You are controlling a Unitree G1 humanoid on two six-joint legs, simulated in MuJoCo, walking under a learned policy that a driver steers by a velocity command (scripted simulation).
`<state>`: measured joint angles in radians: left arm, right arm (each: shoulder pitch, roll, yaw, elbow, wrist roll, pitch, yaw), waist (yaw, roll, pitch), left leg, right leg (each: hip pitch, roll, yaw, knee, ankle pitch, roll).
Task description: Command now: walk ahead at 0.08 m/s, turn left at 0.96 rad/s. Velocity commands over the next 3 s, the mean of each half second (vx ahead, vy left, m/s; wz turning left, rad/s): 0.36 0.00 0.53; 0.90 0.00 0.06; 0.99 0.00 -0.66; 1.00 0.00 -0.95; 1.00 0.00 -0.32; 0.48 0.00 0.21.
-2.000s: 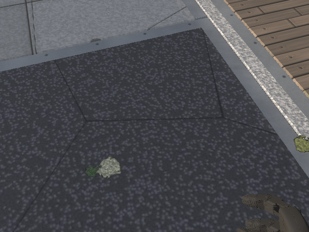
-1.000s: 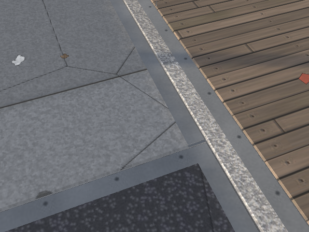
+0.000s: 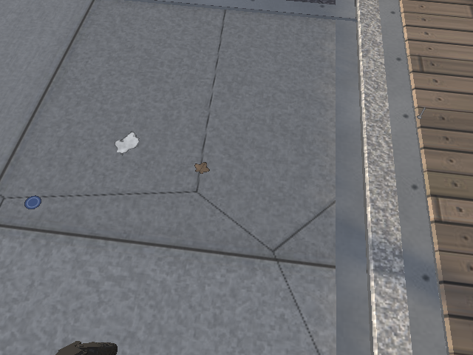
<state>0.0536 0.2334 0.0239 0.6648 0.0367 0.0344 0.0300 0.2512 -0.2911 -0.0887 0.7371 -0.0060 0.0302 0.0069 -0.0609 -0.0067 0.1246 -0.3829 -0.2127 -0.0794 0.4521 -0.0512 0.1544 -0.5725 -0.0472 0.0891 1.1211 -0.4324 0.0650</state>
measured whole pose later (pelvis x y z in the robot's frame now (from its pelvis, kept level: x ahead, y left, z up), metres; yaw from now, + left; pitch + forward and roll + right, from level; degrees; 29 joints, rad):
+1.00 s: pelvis +0.41 +0.08 +0.01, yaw +16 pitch +1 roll +2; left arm 0.35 0.27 0.04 0.86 0.02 -0.06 -0.04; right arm 0.29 -0.28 -0.03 0.81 -0.04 -0.07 0.01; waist 0.04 -0.03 0.00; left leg -0.21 -0.07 0.09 0.46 -0.28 0.07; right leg -0.48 -0.07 0.04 1.22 -0.27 -0.09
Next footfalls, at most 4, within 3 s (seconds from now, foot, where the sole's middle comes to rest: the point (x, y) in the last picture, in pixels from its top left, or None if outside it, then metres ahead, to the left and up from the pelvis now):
0.36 right None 0.13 -0.17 -0.76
0.84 left None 0.41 0.16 -0.76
1.30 right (183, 202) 0.88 0.14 -0.76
1.70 left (142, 105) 1.31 0.29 -0.76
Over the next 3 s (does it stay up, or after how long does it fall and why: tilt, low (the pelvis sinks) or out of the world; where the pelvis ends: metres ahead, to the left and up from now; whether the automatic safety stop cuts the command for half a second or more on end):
stays up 2.02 -0.35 0.01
